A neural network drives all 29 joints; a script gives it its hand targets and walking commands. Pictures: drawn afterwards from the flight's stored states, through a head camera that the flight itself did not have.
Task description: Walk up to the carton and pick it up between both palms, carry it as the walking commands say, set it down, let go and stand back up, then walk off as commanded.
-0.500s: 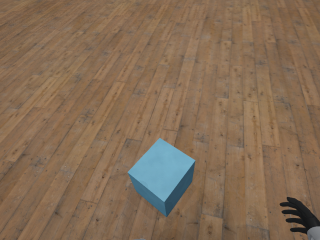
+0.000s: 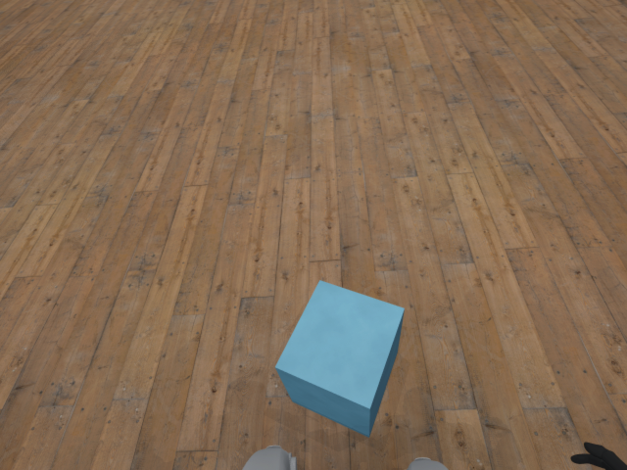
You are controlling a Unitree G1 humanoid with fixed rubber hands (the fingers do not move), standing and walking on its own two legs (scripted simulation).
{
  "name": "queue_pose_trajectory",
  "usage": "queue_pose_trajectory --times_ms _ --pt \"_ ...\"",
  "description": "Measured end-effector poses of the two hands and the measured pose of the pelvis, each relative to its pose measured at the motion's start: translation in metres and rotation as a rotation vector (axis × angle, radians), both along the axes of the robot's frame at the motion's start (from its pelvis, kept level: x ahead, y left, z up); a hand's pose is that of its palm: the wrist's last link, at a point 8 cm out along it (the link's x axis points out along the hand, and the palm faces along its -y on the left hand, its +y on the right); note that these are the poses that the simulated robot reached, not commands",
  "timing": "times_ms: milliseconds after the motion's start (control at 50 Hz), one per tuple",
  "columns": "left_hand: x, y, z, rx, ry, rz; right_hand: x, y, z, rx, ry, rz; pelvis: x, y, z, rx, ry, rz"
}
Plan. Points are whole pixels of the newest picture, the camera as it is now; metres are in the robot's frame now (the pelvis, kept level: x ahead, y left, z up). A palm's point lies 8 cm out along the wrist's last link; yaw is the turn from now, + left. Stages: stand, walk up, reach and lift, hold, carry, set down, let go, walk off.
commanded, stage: walk up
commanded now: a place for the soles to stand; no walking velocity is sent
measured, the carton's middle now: (344, 358) +0.50 -0.01 -0.59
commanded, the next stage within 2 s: none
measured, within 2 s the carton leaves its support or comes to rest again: neither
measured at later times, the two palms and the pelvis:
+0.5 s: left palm out of the picture +0.24 +0.50 -0.07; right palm out of the picture +0.06 -0.16 -0.10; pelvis +0.04 +0.19 -0.01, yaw -15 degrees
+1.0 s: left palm (45, 372) +0.30 +0.44 -0.07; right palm out of the picture -0.02 -0.13 -0.08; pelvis +0.05 +0.20 +0.02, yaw -26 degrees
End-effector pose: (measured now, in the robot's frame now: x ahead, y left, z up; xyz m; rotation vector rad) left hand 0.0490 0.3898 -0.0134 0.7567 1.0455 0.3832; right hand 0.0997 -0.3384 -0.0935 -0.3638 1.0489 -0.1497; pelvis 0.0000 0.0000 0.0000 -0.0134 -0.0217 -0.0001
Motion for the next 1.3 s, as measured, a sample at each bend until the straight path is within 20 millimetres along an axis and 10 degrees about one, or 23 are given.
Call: queue_pose_trajectory --times_ms 120,280,440,560,840,1040,1300 --pt "0.056 0.068 -0.018 0.028 0.005 -0.090 -0.010 0.035 0.004 -0.087 -0.053 -0.086 0.012 0.066 -0.019 0.029 -0.002 -0.067" --pt "0.145 0.063 -0.033 -0.107 -0.049 -0.246 -0.053 0.096 -0.002 -0.047 0.008 -0.226 0.030 0.111 -0.010 0.016 -0.002 -0.167" --pt "0.174 0.098 -0.041 -0.170 -0.063 -0.297 -0.032 0.158 -0.003 -0.044 -0.040 -0.263 0.040 0.165 -0.010 0.015 -0.009 -0.221" --pt "0.200 0.110 -0.059 -0.241 -0.025 -0.319 -0.051 0.188 0.006 -0.084 -0.035 -0.326 0.047 0.197 -0.008 0.005 -0.024 -0.299" --pt "0.245 0.074 -0.057 -0.309 0.036 -0.439 -0.122 0.192 0.022 -0.115 0.057 -0.500 0.050 0.203 0.009 -0.026 -0.015 -0.416" --pt "0.250 0.046 -0.050 -0.346 0.044 -0.464 -0.112 0.212 0.011 -0.022 0.021 -0.525 0.051 0.197 0.019 0.012 -0.032 -0.459" --pt "0.266 0.020 -0.035 -0.353 0.067 -0.486 -0.099 0.179 0.028 -0.056 -0.026 -0.577 0.048 0.183 0.031 0.045 -0.014 -0.495"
